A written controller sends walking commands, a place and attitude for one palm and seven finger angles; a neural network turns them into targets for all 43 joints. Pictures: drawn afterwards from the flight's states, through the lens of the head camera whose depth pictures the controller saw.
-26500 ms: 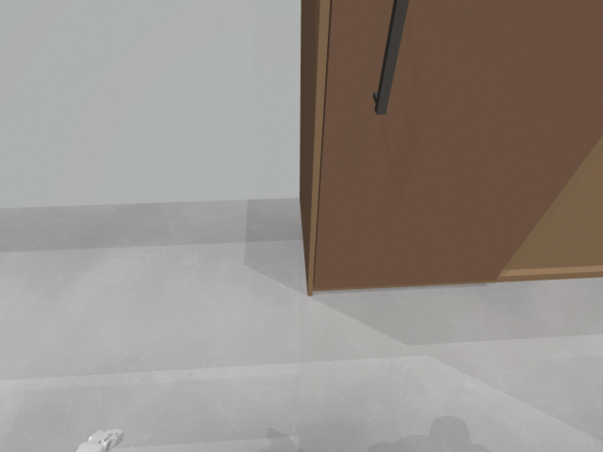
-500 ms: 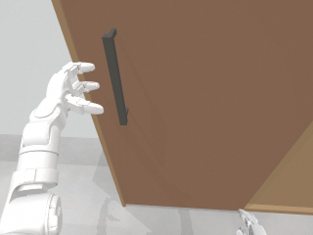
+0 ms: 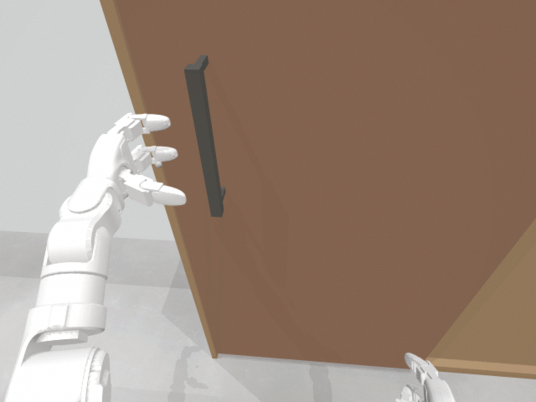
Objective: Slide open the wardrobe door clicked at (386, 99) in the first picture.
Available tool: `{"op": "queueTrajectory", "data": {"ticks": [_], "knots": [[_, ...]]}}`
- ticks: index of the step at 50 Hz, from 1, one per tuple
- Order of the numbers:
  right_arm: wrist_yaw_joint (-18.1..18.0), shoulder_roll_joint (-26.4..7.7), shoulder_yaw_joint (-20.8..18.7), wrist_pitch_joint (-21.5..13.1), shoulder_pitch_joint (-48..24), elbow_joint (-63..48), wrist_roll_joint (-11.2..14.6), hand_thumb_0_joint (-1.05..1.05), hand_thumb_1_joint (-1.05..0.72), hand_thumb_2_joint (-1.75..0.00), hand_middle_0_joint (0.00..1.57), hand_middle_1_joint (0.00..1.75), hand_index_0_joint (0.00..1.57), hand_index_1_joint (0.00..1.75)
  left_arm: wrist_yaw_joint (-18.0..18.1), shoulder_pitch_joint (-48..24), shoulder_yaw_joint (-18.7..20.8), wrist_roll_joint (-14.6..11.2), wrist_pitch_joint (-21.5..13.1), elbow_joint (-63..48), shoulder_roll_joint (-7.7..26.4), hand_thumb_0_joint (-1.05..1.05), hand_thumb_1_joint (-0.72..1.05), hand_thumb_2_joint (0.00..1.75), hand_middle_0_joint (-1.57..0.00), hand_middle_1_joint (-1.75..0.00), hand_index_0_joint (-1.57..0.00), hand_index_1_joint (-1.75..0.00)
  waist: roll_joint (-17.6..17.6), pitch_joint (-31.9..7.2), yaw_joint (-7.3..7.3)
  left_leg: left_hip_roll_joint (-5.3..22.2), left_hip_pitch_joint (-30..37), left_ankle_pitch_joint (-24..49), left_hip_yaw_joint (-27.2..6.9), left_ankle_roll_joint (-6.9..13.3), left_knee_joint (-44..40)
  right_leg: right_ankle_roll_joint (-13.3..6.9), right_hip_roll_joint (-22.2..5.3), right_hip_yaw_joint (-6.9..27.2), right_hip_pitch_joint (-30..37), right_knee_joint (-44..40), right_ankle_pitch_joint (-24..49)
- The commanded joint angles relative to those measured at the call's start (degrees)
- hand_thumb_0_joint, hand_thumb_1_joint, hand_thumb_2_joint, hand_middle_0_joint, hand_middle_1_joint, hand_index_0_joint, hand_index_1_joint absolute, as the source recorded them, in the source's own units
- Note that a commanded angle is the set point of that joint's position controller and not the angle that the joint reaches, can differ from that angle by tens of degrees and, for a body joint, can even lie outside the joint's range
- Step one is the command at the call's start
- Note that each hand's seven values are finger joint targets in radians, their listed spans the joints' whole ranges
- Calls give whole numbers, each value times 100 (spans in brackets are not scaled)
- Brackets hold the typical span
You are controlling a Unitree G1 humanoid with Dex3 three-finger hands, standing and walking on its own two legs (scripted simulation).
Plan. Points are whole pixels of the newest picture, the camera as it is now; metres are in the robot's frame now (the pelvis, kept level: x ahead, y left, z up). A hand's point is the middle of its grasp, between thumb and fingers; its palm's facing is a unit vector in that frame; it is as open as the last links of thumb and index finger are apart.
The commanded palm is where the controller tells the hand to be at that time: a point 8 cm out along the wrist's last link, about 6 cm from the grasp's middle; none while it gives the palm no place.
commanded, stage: move the hooked fingers beside the handle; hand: left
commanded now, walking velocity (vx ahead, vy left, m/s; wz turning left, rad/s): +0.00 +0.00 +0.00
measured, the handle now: (210, 145) +0.45 +0.13 +0.19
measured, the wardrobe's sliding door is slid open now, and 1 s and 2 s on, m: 0.00 0.00 0.00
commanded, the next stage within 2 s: feel for the door with the fingertips in 1.42 s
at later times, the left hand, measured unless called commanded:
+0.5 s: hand (165, 155) +0.39 +0.18 +0.21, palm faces +0.05 -1.00 -0.02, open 14.0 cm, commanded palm +0.36 +0.23 +0.20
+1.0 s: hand (157, 165) +0.39 +0.19 +0.20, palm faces +0.04 -1.00 -0.01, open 14.0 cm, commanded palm +0.36 +0.24 +0.20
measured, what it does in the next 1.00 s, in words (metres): stands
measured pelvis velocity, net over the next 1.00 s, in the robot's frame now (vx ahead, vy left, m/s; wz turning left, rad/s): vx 0.00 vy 0.00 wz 0.01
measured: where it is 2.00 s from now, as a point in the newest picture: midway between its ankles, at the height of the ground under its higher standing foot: outside the picture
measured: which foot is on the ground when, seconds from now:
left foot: down 0.00-1.00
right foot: down 0.00-1.00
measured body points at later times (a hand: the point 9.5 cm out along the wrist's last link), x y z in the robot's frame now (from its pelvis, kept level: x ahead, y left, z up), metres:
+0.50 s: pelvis +0.00 -0.01 +0.00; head -0.03 -0.02 +0.45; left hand +0.38 +0.23 +0.22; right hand +0.15 -0.26 -0.10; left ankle -0.01 +0.11 -0.74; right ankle +0.00 -0.10 -0.74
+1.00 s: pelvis +0.00 +0.00 +0.00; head -0.02 -0.01 +0.45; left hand +0.38 +0.25 +0.20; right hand +0.16 -0.24 -0.09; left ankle -0.01 +0.11 -0.74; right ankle +0.00 -0.10 -0.74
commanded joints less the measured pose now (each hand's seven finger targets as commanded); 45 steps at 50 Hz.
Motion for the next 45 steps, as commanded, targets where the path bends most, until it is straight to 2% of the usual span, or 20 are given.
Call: {"op": "queueTrajectory", "data": {"ticks": [1,4,7,9,10,13,14,18,20,21,22,24,27,31,35,39,40,41,42,45], "knots": [[-75,-722,-277,-282,-750,-851,45,0,-90,-90,20,30,20,30,-69,-2577,257,-35,-466,-1318,1174,0,-50,30,-30,-120,-30,-120,-61,-1157,4,64,568,1511,-121,79,-169,11,-99,69,162,-270,1443],[-76,-696,-259,-272,-776,-835,71,0,-90,-90,20,30,20,30,-132,-2743,-84,-43,-322,-1267,853,0,-50,30,-30,-120,-30,-120,117,-970,-79,42,537,1352,-146,70,-168,4,-96,62,-3,-318,1282],[-93,-731,-271,-272,-780,-809,71,0,-90,-90,20,30,20,30,-131,-2777,-92,-97,-206,-1106,825,0,-50,30,-30,-120,-30,-120,-164,-899,-108,31,474,1130,-164,107,-156,41,-106,73,-118,-382,1068],[-104,-746,-269,-279,-782,-774,50,0,-90,-90,20,30,20,30,-88,-2982,54,-118,-214,-1000,997,0,-50,30,-30,-120,-30,-120,-318,-932,-80,19,370,991,-191,109,-162,44,-118,103,-108,-403,912],[-116,-795,-281,-263,-767,-716,28,0,-90,-90,20,30,20,30,-29,-3015,291,-96,-272,-942,1280,0,-50,30,-30,-120,-30,-120,-327,-947,-69,26,407,990,-174,110,-169,45,-125,121,-67,-429,880],[-109,-712,-257,-304,-780,-730,11,0,-90,-90,20,30,20,30,79,-3422,107,-55,-446,-993,1082,0,-50,30,-30,-120,-30,-120,-225,-1128,-100,4,418,993,-155,117,-137,50,-141,150,-69,-396,866],[-107,-737,-267,-308,-720,-693,-6,0,-90,-90,20,30,20,30,129,-3503,291,-27,-515,-921,1312,0,-50,30,-30,-120,-30,-120,-241,-1216,-81,14,403,1038,-168,108,-133,40,-137,156,2,-375,924],[-83,-712,-283,-318,-686,-776,-10,0,-90,-90,20,30,20,30,119,-3239,351,33,-703,-1019,1370,0,-50,30,-30,-120,-30,-120,6,-1652,36,5,521,1427,-102,109,-115,18,-142,177,352,-257,1458],[-77,-781,-303,-282,-602,-744,-15,0,-90,-90,20,30,20,30,45,-2791,572,26,-646,-643,1571,0,-50,30,-30,-120,-30,-120,-150,-1585,102,15,429,1518,-93,104,-138,27,-136,160,466,-234,1664],[-73,-771,-300,-269,-604,-770,6,0,-90,-90,20,30,20,30,-33,-2630,486,-6,-586,-566,1458,0,-50,30,-30,-120,-30,-120,-205,-1473,83,25,340,1496,-58,114,-157,51,-166,172,462,-243,1744],[-82,-800,-313,-231,-552,-767,26,0,-90,-90,20,30,20,30,-72,-2405,694,-15,-495,-382,1658,0,-50,30,-30,-120,-30,-120,-337,-1396,120,26,214,1431,-44,111,-158,59,-161,164,498,-242,1719],[-74,-792,-327,-221,-563,-817,43,0,-90,-90,20,30,20,30,-169,-2333,516,-48,-381,-411,1428,0,-50,30,-30,-120,-30,-120,-412,-1233,70,19,156,1356,-16,128,-152,94,-178,194,403,-272,1759],[-76,-830,-357,-226,-569,-910,61,0,-90,-90,20,30,20,30,-253,-2070,692,-109,-357,-678,1592,0,-50,30,-30,-120,-30,-120,-468,-1199,101,30,162,1430,-14,141,-132,108,-179,189,411,-244,1879],[-82,-760,-356,-315,-640,-953,78,0,-90,-90,20,30,20,30,-263,-2724,338,-117,-645,-1569,1370,0,-50,30,-30,-120,-30,-120,55,-1303,-53,38,489,1510,-51,145,-68,61,-134,194,217,-256,1752],[-116,-797,-344,-407,-665,-823,52,0,-90,-90,20,30,20,30,-215,-3251,299,-148,-822,-1792,1429,0,-50,30,-30,-120,-30,-120,155,-1337,-144,26,632,1359,-124,136,-40,35,-111,201,63,-305,1462],[-136,-824,-306,-369,-615,-647,56,0,-90,-90,20,30,20,30,-229,-3047,360,-122,-484,-716,1476,0,-50,30,-30,-120,-30,-120,-197,-1020,-146,8,227,936,-153,128,-80,64,-154,207,-75,-393,995],[-127,-866,-331,-335,-598,-609,42,0,-90,-90,20,30,20,30,-218,-2848,503,-82,-398,-426,1618,0,-50,30,-30,-120,-30,-120,-167,-1008,-78,9,210,952,-137,123,-85,52,-156,207,-50,-393,974],[-121,-828,-304,-325,-615,-675,65,0,-90,-90,20,30,20,30,-249,-2759,306,-95,-308,-339,1378,0,-50,30,-30,-120,-30,-120,-190,-982,-72,5,153,957,-137,129,-99,60,-176,188,-66,-366,980],[-120,-833,-310,-296,-599,-654,66,0,-90,-90,20,30,20,30,-243,-2720,416,-82,-232,-143,1503,0,-50,30,-30,-120,-30,-120,-150,-949,-65,7,96,900,-132,116,-81,63,-186,212,-98,-381,920],[-82,-846,-325,-274,-562,-772,56,0,-90,-90,20,30,20,30,-264,-2718,364,-74,-308,-254,1460,0,-50,30,-30,-120,-30,-120,-74,-1197,-25,20,208,1128,-147,102,-76,28,-173,180,32,-287,1158]]}}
